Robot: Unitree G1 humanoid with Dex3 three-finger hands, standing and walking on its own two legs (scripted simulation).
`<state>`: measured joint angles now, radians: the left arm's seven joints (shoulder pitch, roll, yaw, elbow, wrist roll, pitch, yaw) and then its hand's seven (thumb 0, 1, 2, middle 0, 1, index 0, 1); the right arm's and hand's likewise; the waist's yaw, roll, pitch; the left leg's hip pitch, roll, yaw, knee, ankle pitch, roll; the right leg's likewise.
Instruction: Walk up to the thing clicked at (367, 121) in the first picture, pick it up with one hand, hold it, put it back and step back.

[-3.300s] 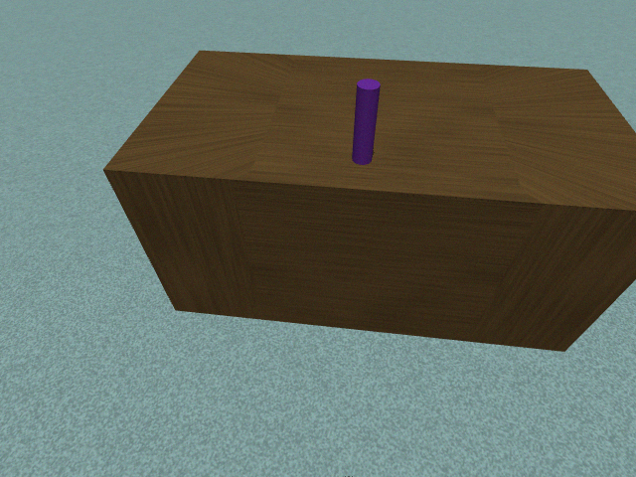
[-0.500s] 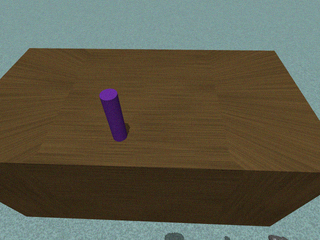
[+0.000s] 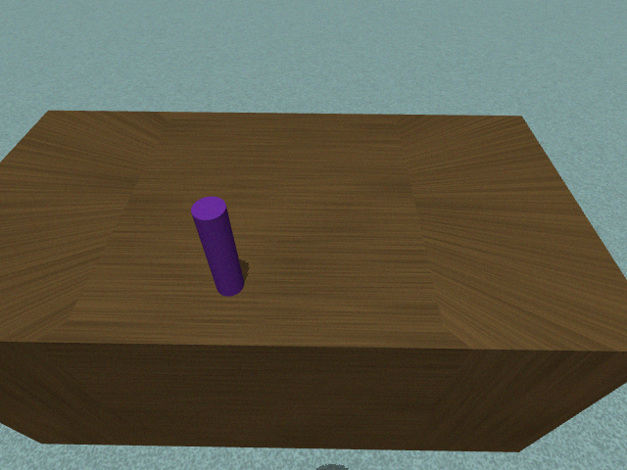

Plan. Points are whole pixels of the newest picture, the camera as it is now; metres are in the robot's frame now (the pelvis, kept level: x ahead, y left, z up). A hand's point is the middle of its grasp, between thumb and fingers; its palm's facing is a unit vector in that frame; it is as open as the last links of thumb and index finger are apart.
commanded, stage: walk up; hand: left
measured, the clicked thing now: (220, 250) +0.47 +0.18 -0.03
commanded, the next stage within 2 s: stand in 0.56 s
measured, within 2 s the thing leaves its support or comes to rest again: neither
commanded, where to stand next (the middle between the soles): +0.04 +0.02 m, yaw +1 degrees
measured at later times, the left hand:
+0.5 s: hand out of the picture +0.08 +0.26 -0.15, palm faces -0.01 -0.93 -0.36, open 7.4 cm
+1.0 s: hand out of the picture +0.09 +0.24 -0.16, palm faces -0.03 -0.95 -0.33, open 7.4 cm
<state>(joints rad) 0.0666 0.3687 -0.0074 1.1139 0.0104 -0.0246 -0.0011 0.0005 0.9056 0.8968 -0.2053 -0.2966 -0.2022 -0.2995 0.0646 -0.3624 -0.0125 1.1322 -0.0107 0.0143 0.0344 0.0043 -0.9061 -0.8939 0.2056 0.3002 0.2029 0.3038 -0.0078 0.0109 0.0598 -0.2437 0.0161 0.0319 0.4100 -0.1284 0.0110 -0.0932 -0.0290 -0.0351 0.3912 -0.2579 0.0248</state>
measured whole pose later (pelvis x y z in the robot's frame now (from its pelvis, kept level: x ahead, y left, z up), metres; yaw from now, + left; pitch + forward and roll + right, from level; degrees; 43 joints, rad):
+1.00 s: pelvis +0.02 -0.01 +0.00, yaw +0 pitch -2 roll +0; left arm 0.13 0.35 0.00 1.13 0.01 -0.01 -0.01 0.00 0.91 0.90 -0.20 -0.30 -0.20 -0.30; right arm 0.08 -0.35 0.00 1.15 -0.01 -0.01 0.01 0.00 -0.91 -0.89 0.21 0.30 0.20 0.30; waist 0.00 -0.01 0.04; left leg -0.18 0.01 0.04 0.34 -0.13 0.00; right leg -0.03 -0.03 -0.03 0.31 -0.25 0.02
